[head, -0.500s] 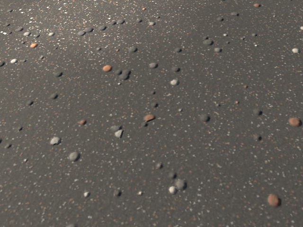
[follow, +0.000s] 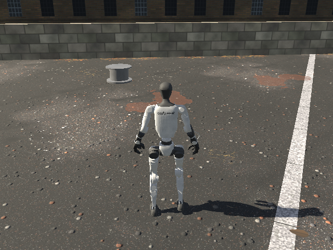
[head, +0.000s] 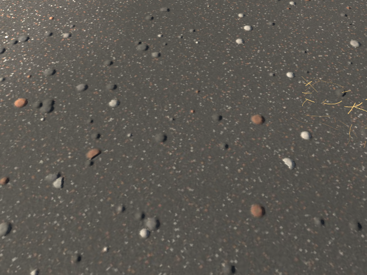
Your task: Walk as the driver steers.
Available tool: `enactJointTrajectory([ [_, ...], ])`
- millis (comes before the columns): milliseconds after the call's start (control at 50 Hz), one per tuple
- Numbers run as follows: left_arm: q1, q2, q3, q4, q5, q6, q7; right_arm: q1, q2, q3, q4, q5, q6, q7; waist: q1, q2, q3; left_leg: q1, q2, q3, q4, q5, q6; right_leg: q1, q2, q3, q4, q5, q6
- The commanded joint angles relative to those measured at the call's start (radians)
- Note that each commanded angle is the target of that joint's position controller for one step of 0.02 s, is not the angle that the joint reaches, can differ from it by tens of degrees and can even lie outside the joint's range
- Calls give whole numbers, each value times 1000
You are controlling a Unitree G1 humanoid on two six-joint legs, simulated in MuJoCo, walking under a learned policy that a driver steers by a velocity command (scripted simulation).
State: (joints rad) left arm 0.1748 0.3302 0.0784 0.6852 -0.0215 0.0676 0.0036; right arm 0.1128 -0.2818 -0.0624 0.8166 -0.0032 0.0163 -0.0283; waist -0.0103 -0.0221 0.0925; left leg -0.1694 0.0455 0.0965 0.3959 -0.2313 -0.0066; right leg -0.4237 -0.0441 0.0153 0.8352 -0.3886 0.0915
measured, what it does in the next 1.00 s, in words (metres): walks ahead, turning right: right foot, then left foot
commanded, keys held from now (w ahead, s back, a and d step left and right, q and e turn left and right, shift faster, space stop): w+e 1.00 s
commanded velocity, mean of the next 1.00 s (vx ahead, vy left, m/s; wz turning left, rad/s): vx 0.39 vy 0.00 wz -0.60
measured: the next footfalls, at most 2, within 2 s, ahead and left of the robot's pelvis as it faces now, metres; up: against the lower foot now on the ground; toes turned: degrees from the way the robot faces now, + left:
right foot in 0.12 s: +0.04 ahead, -0.14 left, +0.00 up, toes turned -7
left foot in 0.58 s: +0.41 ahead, +0.01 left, +0.00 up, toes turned -23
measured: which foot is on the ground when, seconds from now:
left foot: down 0.00-0.10, up 0.12-0.56, down 0.58-1.00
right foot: up 0.00-0.10, down 0.12-0.60, up 0.62-1.00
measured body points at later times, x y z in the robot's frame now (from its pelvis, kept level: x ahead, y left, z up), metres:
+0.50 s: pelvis +0.15 -0.06 +0.00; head +0.18 -0.10 +0.44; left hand +0.24 +0.23 -0.10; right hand +0.31 -0.36 -0.09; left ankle +0.36 +0.05 -0.71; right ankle +0.00 -0.13 -0.74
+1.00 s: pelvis +0.42 -0.14 -0.01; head +0.45 -0.18 +0.44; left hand +0.74 -0.07 -0.08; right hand +0.27 -0.40 -0.14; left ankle +0.37 +0.03 -0.74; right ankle +0.49 -0.35 -0.71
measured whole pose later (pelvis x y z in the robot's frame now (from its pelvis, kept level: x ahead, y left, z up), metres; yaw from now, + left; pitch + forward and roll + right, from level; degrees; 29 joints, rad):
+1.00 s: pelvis +0.42 -0.14 -0.01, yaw -35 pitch +2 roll +3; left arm 0.12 0.29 0.05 0.59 -0.03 -0.02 -0.04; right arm 0.31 -0.31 -0.07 0.86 0.01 -0.08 0.01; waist -0.09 -0.03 0.06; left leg 0.08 -0.01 0.21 0.22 -0.33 -0.02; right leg -0.67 -0.10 0.00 0.70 -0.04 -0.03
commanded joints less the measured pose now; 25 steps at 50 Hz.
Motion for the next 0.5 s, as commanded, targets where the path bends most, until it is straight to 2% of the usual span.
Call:
enactJointTrajectory([
  [20, -41, 89, 19, -99, -2, -8, -12, -9, -235, -61, -55, 16, -10, 12, -30, 181, -140, 100, 260, -140, -103, 238, 216, 45, 8, -66, -116, 15, -33],
  [40, -35, 89, 20, -101, -4, -6, -18, -6, -241, -63, -51, 27, -14, 17, -23, 180, -130, 75, 265, -143, -111, 104, 204, 78, 10, -75, -166, 27, -56],
  [60, -7, 87, 23, -93, -6, -6, -23, -18, -241, -63, -50, 38, -18, 21, 2, 175, -119, 33, 261, -132, -100, -16, 183, 140, 17, -91, -245, 67, -84],
  [80, 49, 90, 29, -68, -7, -10, -26, -28, -222, -58, -47, 44, -22, 24, 34, 162, -117, -31, 241, -103, -54, -107, 155, 239, 39, -112, -325, 102, -113],
  [100, 147, 114, 46, -26, -14, -15, -19, -10, -170, -44, -38, 36, -27, 28, 64, 100, -141, -133, 198, -47, 68, -187, 114, 397, 59, -96, -364, 85, -149],
  [120, 271, 191, 73, 1, -20, -24, -6, -35, -89, -19, -55, 7, -33, 38, 105, -130, -156, -339, 102, 65, 422, -295, 33, 558, -113, 180, -472, 40, -229],
  [140, 280, 299, 82, -33, 0, -60, -16, -128, -71, -13, -144, -5, -53, 34, 109, -279, -133, -677, -73, -27, 655, -445, -7, 586, -331, 711, -607, -151, -431],
  [160, 253, 214, 59, -41, 15, -95, -25, -170, -145, -31, -152, 24, -75, 39, 119, -159, -106, -714, -12, -161, 752, -391, 12, 538, -346, 719, -663, -233, -455],
  [180, 200, 162, 40, -44, 14, -115, -23, -147, -178, -42, -146, 42, -89, 49, 79, -159, -51, -707, 23, -175, 725, -276, 36, 493, -305, 620, -671, -248, -409],
  [200, 164, 134, 31, -52, 7, -123, -17, -110, -189, -48, -115, 31, -98, 51, 55, -116, -28, -672, 45, -170, 686, -181, 39, 467, -250, 522, -665, -190, -363],
  [220, 140, 125, 24, -56, 3, -121, -9, -106, -192, -51, -104, 10, -107, 49, 45, -104, -22, -647, 50, -167, 624, -102, 29, 456, -216, 460, -667, -86, -337],
  [240, 142, 119, 18, -60, 10, -121, 0, -106, -183, -51, -96, 1, -113, 51, 39, -97, -29, -604, 45, -163, 583, -32, 19, 442, -184, 407, -675, 5, -318],
  [260, 155, 130, 20, -62, 15, -124, 6, -108, -166, -46, -95, 0, -117, 54, 38, -101, -35, -582, 27, -149, 543, 31, 6, 434, -170, 376, -678, 99, -317],
  [300, 184, 136, 24, -56, 12, -128, 17, -126, -142, -40, -99, 0, -120, 56, 43, -78, -44, -561, 5, -142, 440, 119, -21, 432, -146, 315, -672, 211, -310],
  [360, 217, 146, 29, -45, 8, -126, 25, -180, -110, -26, -119, 6, -119, 60, 61, -90, -29, -497, -26, -141, 275, 222, -48, 371, -117, 271, -664, 235, -293],
  [420, 262, 153, 34, -21, -1, -122, 28, -251, -98, -15, -152, 13, -124, 69, 90, -96, -2, -454, -41, -141, 182, 258, -54, 331, -120, 281, -648, 245, -287],
  [460, 278, 152, 35, -8, -7, -117, 29, -272, -104, -13, -170, 15, -131, 76, 93, -93, 7, -428, -46, -149, 135, 258, -43, 336, -133, 307, -621, 261, -282],
  [500, 269, 155, 39, -4, -8, -111, 32, -247, -125, -19, -170, 17, -140, 79, 74, -111, -1, -365, -50, -157, 103, 240, -27, 347, -149, 337, -589, 305, -266],
])
Velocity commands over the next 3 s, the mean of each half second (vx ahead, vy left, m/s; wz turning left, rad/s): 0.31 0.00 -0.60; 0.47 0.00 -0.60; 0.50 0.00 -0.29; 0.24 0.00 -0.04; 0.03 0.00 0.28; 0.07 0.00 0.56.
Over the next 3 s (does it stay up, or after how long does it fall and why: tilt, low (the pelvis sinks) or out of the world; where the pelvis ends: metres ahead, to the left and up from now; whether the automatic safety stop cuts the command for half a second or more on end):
stays up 0.87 -0.49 -0.01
